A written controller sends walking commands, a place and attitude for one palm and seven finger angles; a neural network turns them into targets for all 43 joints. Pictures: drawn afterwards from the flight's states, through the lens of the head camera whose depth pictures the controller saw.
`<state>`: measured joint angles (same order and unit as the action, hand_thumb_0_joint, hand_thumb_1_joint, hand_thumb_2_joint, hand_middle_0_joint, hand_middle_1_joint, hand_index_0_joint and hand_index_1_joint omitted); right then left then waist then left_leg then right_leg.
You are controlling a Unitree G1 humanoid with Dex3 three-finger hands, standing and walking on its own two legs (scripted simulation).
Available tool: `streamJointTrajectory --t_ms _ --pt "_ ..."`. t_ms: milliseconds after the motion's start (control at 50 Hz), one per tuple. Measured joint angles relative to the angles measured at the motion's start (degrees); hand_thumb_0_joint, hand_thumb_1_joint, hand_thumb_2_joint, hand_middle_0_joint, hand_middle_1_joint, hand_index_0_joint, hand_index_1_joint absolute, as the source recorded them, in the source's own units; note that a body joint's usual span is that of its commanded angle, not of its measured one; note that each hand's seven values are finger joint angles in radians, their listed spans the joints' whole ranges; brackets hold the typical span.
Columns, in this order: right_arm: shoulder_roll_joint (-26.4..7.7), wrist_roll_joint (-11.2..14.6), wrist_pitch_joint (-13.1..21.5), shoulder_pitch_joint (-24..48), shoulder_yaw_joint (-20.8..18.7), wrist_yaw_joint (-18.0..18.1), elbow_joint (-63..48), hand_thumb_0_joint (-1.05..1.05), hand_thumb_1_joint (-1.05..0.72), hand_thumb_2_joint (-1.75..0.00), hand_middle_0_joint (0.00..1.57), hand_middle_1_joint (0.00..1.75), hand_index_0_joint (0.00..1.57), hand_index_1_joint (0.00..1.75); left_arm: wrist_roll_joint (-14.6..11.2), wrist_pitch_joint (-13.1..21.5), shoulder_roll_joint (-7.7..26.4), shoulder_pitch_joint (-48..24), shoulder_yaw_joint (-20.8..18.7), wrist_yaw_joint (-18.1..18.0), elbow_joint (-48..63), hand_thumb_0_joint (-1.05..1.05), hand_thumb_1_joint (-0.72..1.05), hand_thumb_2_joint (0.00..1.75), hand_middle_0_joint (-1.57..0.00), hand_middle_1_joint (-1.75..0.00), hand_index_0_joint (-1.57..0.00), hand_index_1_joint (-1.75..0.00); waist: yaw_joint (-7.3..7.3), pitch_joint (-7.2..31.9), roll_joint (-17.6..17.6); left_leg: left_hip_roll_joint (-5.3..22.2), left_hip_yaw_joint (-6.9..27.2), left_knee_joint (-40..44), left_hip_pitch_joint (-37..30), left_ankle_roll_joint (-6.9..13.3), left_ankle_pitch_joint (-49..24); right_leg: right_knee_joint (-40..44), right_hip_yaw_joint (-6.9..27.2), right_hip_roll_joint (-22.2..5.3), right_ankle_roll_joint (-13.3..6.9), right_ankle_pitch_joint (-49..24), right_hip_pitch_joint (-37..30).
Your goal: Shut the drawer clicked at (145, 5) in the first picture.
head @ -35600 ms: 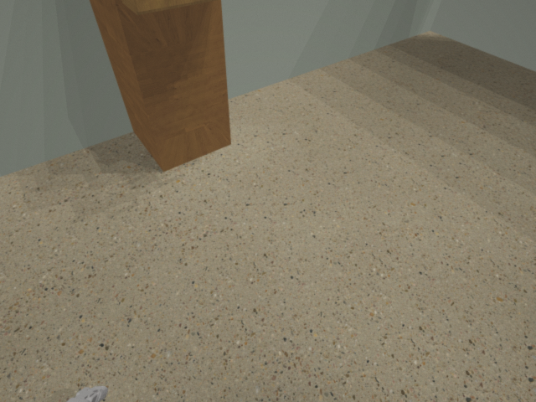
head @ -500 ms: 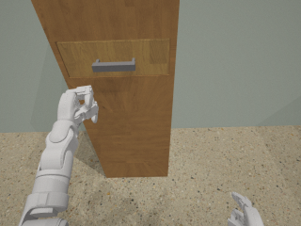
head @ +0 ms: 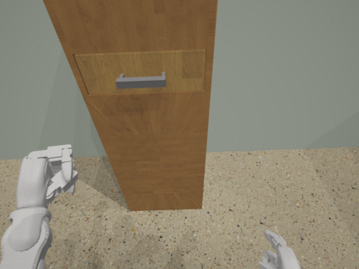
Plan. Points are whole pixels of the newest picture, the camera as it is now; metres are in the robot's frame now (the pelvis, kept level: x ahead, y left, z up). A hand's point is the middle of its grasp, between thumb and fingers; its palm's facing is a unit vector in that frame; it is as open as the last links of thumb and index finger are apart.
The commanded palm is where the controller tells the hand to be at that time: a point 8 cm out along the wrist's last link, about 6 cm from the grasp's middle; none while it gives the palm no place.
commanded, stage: draw the hand back to the body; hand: left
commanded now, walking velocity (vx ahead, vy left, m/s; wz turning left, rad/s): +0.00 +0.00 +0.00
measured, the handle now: (142, 78) +0.60 +0.18 +0.14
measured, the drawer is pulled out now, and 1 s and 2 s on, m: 0.00 0.00 0.00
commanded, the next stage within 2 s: step back with the hand held close in 0.38 s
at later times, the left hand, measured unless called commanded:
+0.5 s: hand (34, 203) +0.17 +0.26 +0.16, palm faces +0.43 -0.83 -0.35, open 3.3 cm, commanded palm +0.12 +0.30 +0.17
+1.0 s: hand (23, 218) +0.15 +0.26 +0.16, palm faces +0.30 -0.80 -0.52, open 3.3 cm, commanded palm +0.08 +0.31 +0.17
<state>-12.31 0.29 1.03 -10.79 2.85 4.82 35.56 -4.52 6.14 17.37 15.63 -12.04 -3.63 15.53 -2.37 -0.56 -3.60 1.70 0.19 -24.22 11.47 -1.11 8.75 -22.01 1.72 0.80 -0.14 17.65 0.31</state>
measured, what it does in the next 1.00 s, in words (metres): shifts its weight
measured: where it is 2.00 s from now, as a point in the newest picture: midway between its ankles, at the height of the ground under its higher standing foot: outside the picture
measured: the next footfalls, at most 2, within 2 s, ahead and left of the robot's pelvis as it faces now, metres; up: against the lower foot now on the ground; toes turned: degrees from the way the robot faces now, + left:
left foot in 1.48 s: +0.01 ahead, +0.13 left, +0.00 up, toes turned +6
right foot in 1.82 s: -0.30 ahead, -0.07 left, +0.00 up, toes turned -5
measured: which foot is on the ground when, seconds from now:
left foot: down 0.00-1.00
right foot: down 0.00-1.00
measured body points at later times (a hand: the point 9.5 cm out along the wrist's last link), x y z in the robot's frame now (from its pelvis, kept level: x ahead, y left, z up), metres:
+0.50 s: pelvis -0.01 +0.01 +0.00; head -0.03 +0.00 +0.45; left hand +0.15 +0.30 +0.18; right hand +0.20 -0.19 -0.07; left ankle +0.05 +0.13 -0.74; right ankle -0.06 -0.12 -0.74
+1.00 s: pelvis -0.05 +0.03 -0.01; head -0.02 +0.02 +0.44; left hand +0.13 +0.30 +0.19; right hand +0.13 -0.21 -0.09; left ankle +0.05 +0.13 -0.74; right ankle -0.06 -0.12 -0.74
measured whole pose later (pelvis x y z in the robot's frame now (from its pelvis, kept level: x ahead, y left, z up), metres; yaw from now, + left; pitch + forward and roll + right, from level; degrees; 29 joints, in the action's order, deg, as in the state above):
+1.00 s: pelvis -0.05 +0.03 -0.01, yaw +0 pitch +0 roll -2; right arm -13.0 1.1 -0.7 -10.3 -0.4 4.3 30.1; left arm -3.6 11.9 24.5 36.5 -21.9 -6.3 33.3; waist 0.1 -3.7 -3.0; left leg 1.6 0.1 -28.7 22.1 0.7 6.2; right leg -27.7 1.8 0.7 2.0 15.9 11.5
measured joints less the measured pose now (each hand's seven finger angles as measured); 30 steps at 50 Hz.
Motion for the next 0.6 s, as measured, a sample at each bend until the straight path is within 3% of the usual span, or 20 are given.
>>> streamJointTrajectory --t_ms 240,420,520,600 --pt "-0.35 -0.19 2.82 -0.31 -1.42 0.11 -0.25 0.01 -0.90 -0.90 0.20 0.30 0.20 0.30 0.52 2.05 2.27 15.77 -5.43 -0.64 10.07 0.02 0.89 0.90 -1.41 -1.60 -1.40 -1.60 -0.93 0.60 0.32 -0.39 -0.34 -0.79 -0.23 0.74 0.62 1.17 0.24 -0.48 0.79 -0.44 -1.10" --pt "-0.04 -0.61 4.60 1.45 -0.91 0.65 -0.26 0.01 -0.90 -0.90 0.20 0.30 0.20 0.30 1.37 1.47 -0.03 12.57 -4.55 -1.98 8.72 0.02 0.89 0.90 -1.41 -1.60 -1.41 -1.60 -2.30 -0.67 0.39 -1.11 0.43 -0.62 -0.18 1.13 -0.16 0.96 -0.67 -1.02 1.16 -0.64 -1.25" --pt "0.97 -0.91 5.04 1.60 -0.17 0.53 -0.25 0.01 -0.90 -0.90 0.21 0.30 0.20 0.30 1.40 1.38 0.28 12.04 -4.04 -1.92 9.40 0.02 0.89 0.90 -1.41 -1.60 -1.41 -1.60 -1.92 -0.62 0.88 -1.04 0.24 -0.39 -0.45 1.05 -0.22 0.90 -0.47 -0.99 1.08 -0.63 -1.30" --pt "0.66 -0.88 3.05 1.36 0.15 -0.36 -2.03 0.01 -0.90 -0.90 0.21 0.30 0.21 0.30 1.90 3.14 2.25 13.77 -6.57 -1.49 11.29 0.02 0.89 0.90 -1.41 -1.60 -1.41 -1.60 -0.17 0.31 0.34 -0.31 0.85 -2.51 2.76 1.09 0.54 1.26 -0.91 -0.15 1.12 -1.05 0.63"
